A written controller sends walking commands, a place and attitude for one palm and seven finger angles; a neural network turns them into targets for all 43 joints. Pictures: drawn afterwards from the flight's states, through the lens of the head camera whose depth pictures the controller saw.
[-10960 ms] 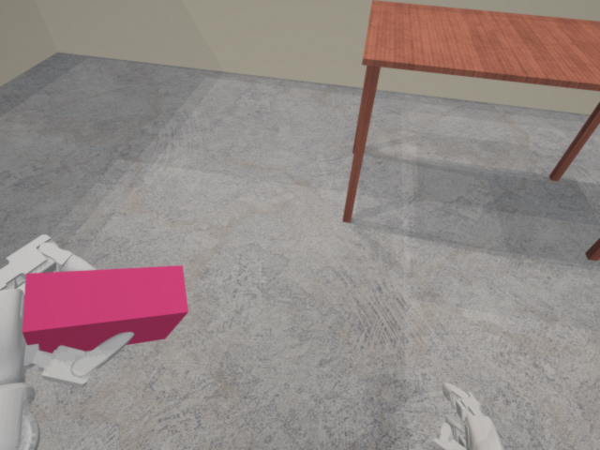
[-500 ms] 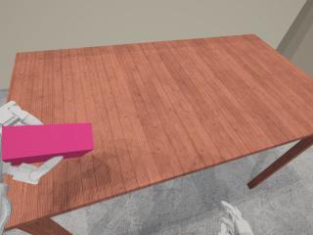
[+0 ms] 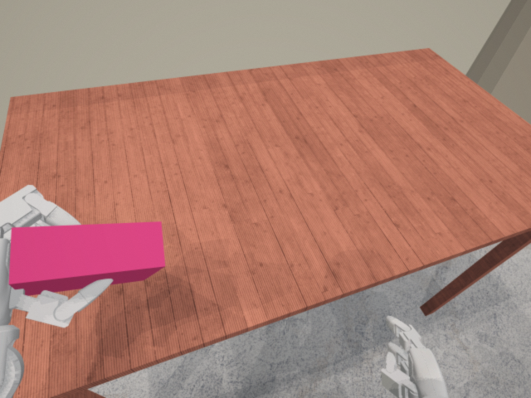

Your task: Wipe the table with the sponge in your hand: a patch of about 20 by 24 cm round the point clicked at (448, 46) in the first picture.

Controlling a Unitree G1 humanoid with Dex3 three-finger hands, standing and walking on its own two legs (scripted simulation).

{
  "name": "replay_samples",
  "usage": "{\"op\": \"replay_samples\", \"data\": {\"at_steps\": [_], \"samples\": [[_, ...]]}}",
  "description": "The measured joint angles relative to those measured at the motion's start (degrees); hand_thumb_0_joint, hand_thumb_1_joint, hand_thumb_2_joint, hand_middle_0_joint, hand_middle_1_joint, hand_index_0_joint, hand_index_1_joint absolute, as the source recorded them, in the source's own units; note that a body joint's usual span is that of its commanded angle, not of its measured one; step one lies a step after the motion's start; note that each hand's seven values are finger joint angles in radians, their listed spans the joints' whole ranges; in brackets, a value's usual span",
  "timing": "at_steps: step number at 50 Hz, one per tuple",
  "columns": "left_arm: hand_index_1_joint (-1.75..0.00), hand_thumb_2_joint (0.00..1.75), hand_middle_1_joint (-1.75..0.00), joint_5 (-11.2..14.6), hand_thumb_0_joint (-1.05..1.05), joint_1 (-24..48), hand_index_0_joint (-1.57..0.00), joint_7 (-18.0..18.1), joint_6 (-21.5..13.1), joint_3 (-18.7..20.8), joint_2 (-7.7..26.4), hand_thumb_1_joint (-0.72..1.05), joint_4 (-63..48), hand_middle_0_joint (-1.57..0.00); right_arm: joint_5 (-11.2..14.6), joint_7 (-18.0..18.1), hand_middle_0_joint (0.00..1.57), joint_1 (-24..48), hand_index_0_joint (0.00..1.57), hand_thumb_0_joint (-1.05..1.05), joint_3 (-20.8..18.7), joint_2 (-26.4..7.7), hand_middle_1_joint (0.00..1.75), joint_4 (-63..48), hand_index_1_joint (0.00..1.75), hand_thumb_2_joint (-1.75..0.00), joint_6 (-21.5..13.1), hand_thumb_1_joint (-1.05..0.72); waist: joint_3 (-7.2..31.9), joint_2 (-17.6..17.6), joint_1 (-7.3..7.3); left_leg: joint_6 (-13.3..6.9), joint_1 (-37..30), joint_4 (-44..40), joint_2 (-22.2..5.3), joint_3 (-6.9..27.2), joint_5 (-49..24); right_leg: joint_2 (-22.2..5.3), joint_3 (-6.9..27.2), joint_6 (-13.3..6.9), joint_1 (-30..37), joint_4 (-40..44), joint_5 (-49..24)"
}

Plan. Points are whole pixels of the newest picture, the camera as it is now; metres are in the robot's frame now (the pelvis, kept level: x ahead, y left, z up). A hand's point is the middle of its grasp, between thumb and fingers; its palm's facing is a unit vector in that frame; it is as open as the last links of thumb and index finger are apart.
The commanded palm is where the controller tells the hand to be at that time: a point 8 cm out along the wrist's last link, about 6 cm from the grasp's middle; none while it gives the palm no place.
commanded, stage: look again from close up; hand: left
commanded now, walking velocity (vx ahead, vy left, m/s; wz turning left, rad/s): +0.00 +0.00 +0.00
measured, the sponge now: (113, 257) +0.24 +0.21 +0.13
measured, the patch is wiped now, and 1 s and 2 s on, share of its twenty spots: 0.00 0.00 0.00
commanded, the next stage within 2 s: shuffle to correct the standing spot in 0.14 s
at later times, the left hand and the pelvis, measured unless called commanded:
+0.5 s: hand (79, 255) +0.22 +0.23 +0.16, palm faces +0.37 -0.85 -0.38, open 9.2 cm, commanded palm +0.16 +0.26 +0.17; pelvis +0.00 -0.02 +0.00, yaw -1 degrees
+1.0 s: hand (135, 267) +0.22 +0.17 +0.15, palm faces +0.31 -0.86 -0.40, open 9.2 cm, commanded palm +0.16 +0.21 +0.17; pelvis -0.01 -0.06 +0.00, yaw -1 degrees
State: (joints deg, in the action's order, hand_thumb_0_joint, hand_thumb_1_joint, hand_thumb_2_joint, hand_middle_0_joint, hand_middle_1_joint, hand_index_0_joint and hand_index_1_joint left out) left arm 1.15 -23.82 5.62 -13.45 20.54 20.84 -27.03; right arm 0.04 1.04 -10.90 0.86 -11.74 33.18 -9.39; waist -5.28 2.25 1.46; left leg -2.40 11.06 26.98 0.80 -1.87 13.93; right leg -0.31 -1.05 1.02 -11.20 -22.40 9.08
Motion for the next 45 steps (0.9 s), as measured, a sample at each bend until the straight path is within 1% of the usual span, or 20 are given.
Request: {"op": "replay_samples", "data": {"at_steps": [8, 12, 24, 33, 41, 45], "samples": [[-1.40, 1.04, -1.40, 0.3, -0.01, -0.8, -0.82, 0.4, 1.9, -0.8, -0.5, -0.42, 0.4, -0.83, 0.3, 0.7, 0.20, 0.1, 0.21, 0.02, -0.2, 0.0, 0.30, -0.2, 0.30, -0.90, 1.1, -0.91, 0.2, -0.4, -0.17, 0.3, -0.3, -0.4, -0.3, 0.0, 0.0, 0.4, 0.0, -0.3, 0.1, 0.2, 0.1], [-1.40, 1.04, -1.40, 0.4, -0.01, -0.9, -0.82, 0.5, 2.2, -1.0, -0.5, -0.42, 0.0, -0.83, 0.3, 0.9, 0.20, -0.1, 0.21, 0.02, -0.1, 0.3, 0.30, -0.2, 0.30, -0.90, 1.4, -0.91, 0.2, -0.5, -0.26, 0.4, -0.2, -0.5, -0.4, 0.1, 0.0, 0.5, -0.1, -0.5, 0.1, 0.3, 0.1], [-1.40, 1.04, -1.40, 1.2, -0.01, 0.2, -0.82, 0.5, 3.0, 0.2, 0.2, -0.42, -0.4, -0.83, 0.8, 0.6, 0.20, -0.2, 0.21, 0.02, 0.5, 1.9, 0.30, -0.7, 0.30, -0.90, 2.0, -0.91, -0.1, -0.1, 0.09, 1.1, -0.1, -1.3, -0.6, -0.3, -0.8, 0.6, 0.3, -1.0, -1.2, -1.1, 0.3], [-1.40, 1.04, -1.40, 1.8, -0.01, -1.1, -0.82, 0.0, 3.3, 0.3, 0.3, -0.42, -2.3, -0.83, 0.8, 0.1, 0.20, 0.0, 0.21, 0.02, -0.1, 2.0, 0.30, -1.4, 0.30, -0.90, 2.0, -0.91, -0.3, -0.4, -0.31, 2.7, 1.5, 0.7, -2.4, 0.4, -0.1, 2.4, -0.4, -2.6, -2.6, -2.3, 0.7], [-1.40, 1.04, -1.40, 2.6, -0.01, -2.3, -0.82, 0.0, 3.8, 0.5, 0.6, -0.42, -3.1, -0.83, 0.8, 0.8, 0.20, 0.1, 0.21, 0.02, -1.3, 0.5, 0.30, -1.5, 0.30, -0.90, 2.1, -0.91, 0.0, -1.2, -0.50, 4.2, 3.0, 1.7, -4.2, 0.9, 0.0, 4.1, -1.0, -4.2, -3.8, -2.5, 0.4], [-1.40, 1.04, -1.40, 2.9, -0.01, -2.8, -0.82, 0.2, 4.2, 0.5, 0.6, -0.42, -3.3, -0.83, 0.9, 1.1, 0.20, -0.1, 0.21, 0.02, -1.8, -0.3, 0.30, -1.2, 0.30, -0.90, 2.3, -0.91, 0.4, -1.5, -0.92, 4.5, 4.0, 2.3, -5.0, 1.2, 0.2, 4.9, -1.3, -5.0, -4.4, -2.5, 0.3]]}}
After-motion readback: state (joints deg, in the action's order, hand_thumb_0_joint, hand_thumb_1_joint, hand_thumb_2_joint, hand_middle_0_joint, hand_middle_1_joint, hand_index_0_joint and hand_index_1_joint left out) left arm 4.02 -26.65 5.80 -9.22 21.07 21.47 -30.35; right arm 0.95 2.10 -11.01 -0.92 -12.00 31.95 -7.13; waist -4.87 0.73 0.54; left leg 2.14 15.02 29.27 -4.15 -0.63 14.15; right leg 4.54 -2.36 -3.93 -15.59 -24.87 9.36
